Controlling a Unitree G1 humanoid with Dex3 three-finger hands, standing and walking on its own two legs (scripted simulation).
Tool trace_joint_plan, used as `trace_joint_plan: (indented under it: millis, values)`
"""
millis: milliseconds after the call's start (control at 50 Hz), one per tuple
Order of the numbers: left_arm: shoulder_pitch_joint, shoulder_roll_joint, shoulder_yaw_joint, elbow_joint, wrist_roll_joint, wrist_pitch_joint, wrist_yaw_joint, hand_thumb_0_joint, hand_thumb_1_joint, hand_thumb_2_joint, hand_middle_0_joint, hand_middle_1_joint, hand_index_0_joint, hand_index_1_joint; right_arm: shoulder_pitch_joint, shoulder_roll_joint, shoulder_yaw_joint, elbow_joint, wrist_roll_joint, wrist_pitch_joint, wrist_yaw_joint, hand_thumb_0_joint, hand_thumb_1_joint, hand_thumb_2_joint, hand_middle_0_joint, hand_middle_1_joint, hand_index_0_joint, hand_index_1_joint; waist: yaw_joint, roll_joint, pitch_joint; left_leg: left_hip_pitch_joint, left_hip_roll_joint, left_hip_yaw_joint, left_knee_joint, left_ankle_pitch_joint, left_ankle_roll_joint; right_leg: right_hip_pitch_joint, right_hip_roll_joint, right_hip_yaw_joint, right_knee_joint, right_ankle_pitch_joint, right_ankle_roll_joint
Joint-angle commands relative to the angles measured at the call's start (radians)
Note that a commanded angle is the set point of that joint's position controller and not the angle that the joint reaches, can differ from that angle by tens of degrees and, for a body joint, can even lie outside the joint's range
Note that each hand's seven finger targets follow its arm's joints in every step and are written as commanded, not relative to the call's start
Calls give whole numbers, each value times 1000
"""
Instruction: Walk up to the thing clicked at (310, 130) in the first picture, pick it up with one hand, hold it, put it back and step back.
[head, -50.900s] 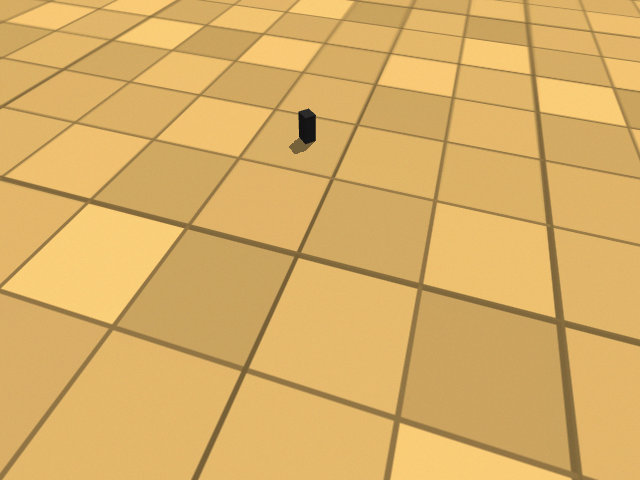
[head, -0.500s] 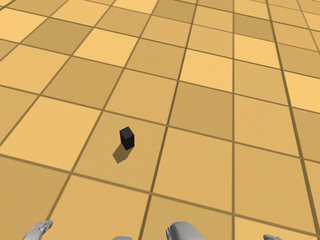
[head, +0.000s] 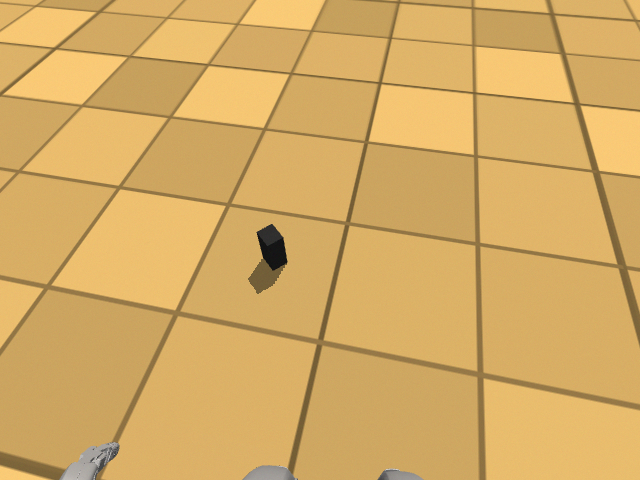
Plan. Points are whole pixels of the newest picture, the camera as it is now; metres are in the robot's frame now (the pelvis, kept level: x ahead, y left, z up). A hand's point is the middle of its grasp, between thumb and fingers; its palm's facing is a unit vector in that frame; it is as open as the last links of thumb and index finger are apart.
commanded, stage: step back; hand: left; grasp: from the side
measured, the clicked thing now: (272, 247) +0.91 +0.22 -0.68
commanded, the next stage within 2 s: stand in 1.44 s
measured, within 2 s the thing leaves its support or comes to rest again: neither
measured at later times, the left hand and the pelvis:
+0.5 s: hand out of the picture -0.11 +0.22 -0.16, palm faces -0.04 -0.92 -0.39, open 7.4 cm; pelvis -0.17 -0.05 -0.01, yaw -2 degrees
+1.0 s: hand out of the picture -0.12 +0.23 -0.14, palm faces +0.03 -0.92 -0.39, open 7.4 cm; pelvis -0.19 -0.06 +0.00, yaw +3 degrees
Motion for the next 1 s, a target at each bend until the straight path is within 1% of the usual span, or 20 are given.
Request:
trace_joint_plan:
  millis: [0, 40, 60, 80, 100, 120, 180, 320, 400, 420, 460, 480, 540, 640, 720, 760, 780, 820, 880, 980]
  values:
    - [4, 235, 64, -101, -8, -11, 25, 0, 900, 900, -200, -300, -200, -300, 15, -137, -41, -81, -18, -46, -8, 0, -900, -900, 200, 300, 200, 300, 40, -231, -206, -43, 58, 76, -392, 39, 4, 360, -203, 198, -37, 463, -175]
    - [-32, 229, 51, -117, -26, 7, 17, 0, 900, 900, -200, -300, -200, -300, 88, -147, -53, -43, -25, -51, -9, 0, -900, -900, 200, 300, 200, 300, 3, -162, -234, 121, 51, 93, -644, 319, 20, 256, -168, 157, 59, 384, -120]
    - [-15, 190, 37, -128, -28, 14, 13, 0, 900, 900, -200, -300, -200, -300, 83, -202, -72, -43, -37, -51, -10, 0, -900, -900, 200, 300, 200, 300, 10, -36, -238, 226, 168, -92, -640, 400, 57, 78, -106, 128, 134, 185, -66]
    - [10, 144, 25, -133, -36, 13, 11, 0, 900, 900, -200, -300, -200, -300, 29, -306, -91, -60, -46, -45, -7, 0, -900, -900, 200, 300, 200, 300, 35, 223, -208, 309, 388, -385, -644, 604, 155, -187, 66, 18, 330, -238, -12]
    - [-63, 201, 47, -139, -27, 16, 26, 0, 900, 900, -200, -300, -200, -300, 10, -374, -99, -85, -41, -43, -3, 0, -900, -900, 200, 300, 200, 300, -23, 194, -179, 115, 504, -444, -628, 639, 291, -125, 75, 121, 461, -408, 6]
    - [-89, 232, 55, -130, -22, 18, 28, 0, 900, 900, -200, -300, -200, -300, -37, -364, -101, -92, -39, -50, -11, 0, -900, -900, 200, 300, 200, 300, -25, 203, -139, 15, 529, -477, -654, 618, 324, -80, 58, 178, 582, -384, 6]
    - [0, 216, 58, -74, -41, 22, 13, 0, 900, 900, -200, -300, -200, -300, -123, -233, -61, -108, -42, -54, -20, 0, -900, -900, 200, 300, 200, 300, 53, 85, -135, 96, 328, -133, -559, 750, 222, -135, 128, 219, 719, -239, 2]
    - [-3, 194, 37, -54, -26, -27, 2, 0, 900, 900, -200, -300, -200, -300, -29, -218, -73, -94, -35, -42, -4, 0, -900, -900, 200, 300, 200, 300, -30, 189, -195, 317, 314, -99, -521, 464, 245, -103, 40, 88, 237, -258, 45]
    - [145, 189, 40, 65, -26, -58, -2, 0, 900, 900, -200, -300, -200, -300, -74, -269, -80, -92, -38, -10, 14, 0, -900, -900, 200, 300, 200, 300, 20, 227, -233, 147, 268, -41, -455, 224, 192, 197, 59, -33, -223, -123, -2]
    - [177, 215, 52, 101, -15, -64, 2, 0, 900, 900, -200, -300, -200, -300, -77, -219, -68, -93, -34, -4, 16, 0, -900, -900, 200, 300, 200, 300, 32, 123, -216, 33, 222, -9, -330, 176, 146, 258, 44, 51, -257, -111, -21]
    - [89, 364, 84, 47, -1, -70, 4, 0, 900, 900, -200, -300, -200, -300, -112, -133, -41, -134, -26, -10, 7, 0, -900, -900, 200, 300, 200, 300, 40, -158, -105, -214, 47, -23, -120, -63, 17, 71, -293, 539, -358, -439, -156]
    - [-15, 421, 88, 19, 4, -65, 7, 0, 900, 900, -200, -300, -200, -300, -148, -202, -69, -109, -27, -12, 1, 0, -900, -900, 200, 300, 200, 300, 64, -222, -45, -78, 85, -78, -9, -59, -1, -174, -395, 654, -427, -592, -251]
    - [-92, 276, 52, 19, -5, -86, 14, 0, 900, 900, -200, -300, -200, -300, -95, -195, -63, -41, -8, -23, 20, 0, -900, -900, 200, 300, 200, 300, -11, -81, 10, -87, 33, -56, 42, 97, 4, -63, -198, 275, -294, -206, -159]
    - [63, 295, 64, 71, -2, -103, 8, 0, 900, 900, -200, -300, -200, -300, -108, -160, -43, -30, -27, -50, 34, 0, -900, -900, 200, 300, 200, 300, 70, -214, -43, -147, 66, 15, -220, 23, -7, 204, -195, 278, -262, -170, -152]
    - [47, 293, 51, 61, -22, -86, 1, 0, 900, 900, -200, -300, -200, -300, -25, -152, -57, 15, -29, -80, 39, 0, -900, -900, 200, 300, 200, 300, 21, -179, -107, 115, 44, 112, -577, 109, 20, 174, -212, 200, -119, 111, -147]
    - [58, 201, 16, 53, -28, -86, 3, 0, 900, 900, -200, -300, -200, -300, 58, -193, -85, 48, -34, -94, 32, 0, -900, -900, 200, 300, 200, 300, -8, -5, -197, 386, 149, -117, -641, 238, 80, 12, -101, 75, 153, 184, -55]
    - [11, 148, 2, 33, -39, -88, 1, 0, 900, 900, -200, -300, -200, -300, 73, -286, -106, 45, -37, -94, 32, 0, -900, -900, 200, 300, 200, 300, -28, 194, -192, 454, 344, -423, -691, 166, 182, -215, 40, -54, 295, -149, -8]
    - [-59, 266, 33, 39, -31, -88, 10, 0, 900, 900, -200, -300, -200, -300, 71, -320, -114, 45, -29, -83, 38, 0, -900, -900, 200, 300, 200, 300, -43, 115, -72, 226, 440, -485, -730, 9, 318, -175, -33, 59, 362, -357, -21]
    - [26, 233, 27, 74, -34, -96, -9, 0, 900, 900, -200, -300, -200, -300, -10, -227, -80, 17, -32, -87, 37, 0, -900, -900, 200, 300, 200, 300, 6, 110, -41, 224, 299, -251, -687, 105, 218, -164, -34, 22, 249, -245, -18]
    - [31, 191, 28, 104, -34, -110, -5, 0, 900, 900, -200, -300, -200, -300, -34, -217, -69, 16, -27, -70, 40, 0, -900, -900, 200, 300, 200, 300, 6, 172, -83, 97, 256, -133, -597, 283, 185, 89, 19, -56, -23, -108, -2]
